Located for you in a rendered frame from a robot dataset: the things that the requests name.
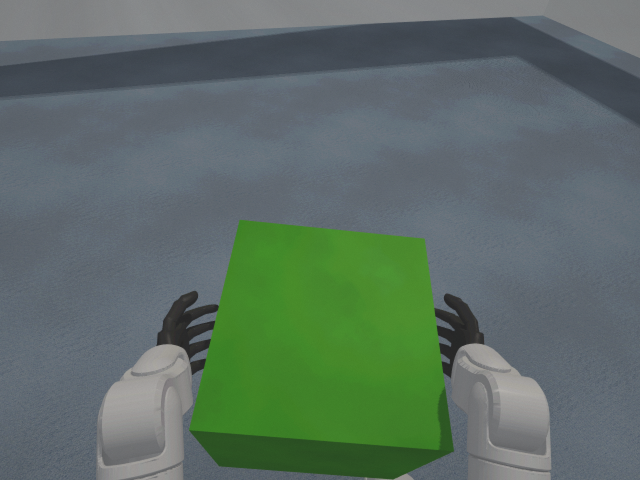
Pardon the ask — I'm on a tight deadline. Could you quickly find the robot right hand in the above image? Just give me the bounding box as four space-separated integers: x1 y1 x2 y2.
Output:
434 294 484 378

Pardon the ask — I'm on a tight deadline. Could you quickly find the robot left hand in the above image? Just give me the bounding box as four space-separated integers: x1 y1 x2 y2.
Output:
156 291 219 375

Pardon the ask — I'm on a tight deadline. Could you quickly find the left robot forearm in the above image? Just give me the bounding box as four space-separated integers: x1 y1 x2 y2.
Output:
96 344 193 480

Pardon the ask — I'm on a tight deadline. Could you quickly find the right robot forearm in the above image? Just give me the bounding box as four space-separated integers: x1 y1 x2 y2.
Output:
451 344 551 480

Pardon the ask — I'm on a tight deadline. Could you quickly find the carton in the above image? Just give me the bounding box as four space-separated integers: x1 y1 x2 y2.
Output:
189 220 454 479

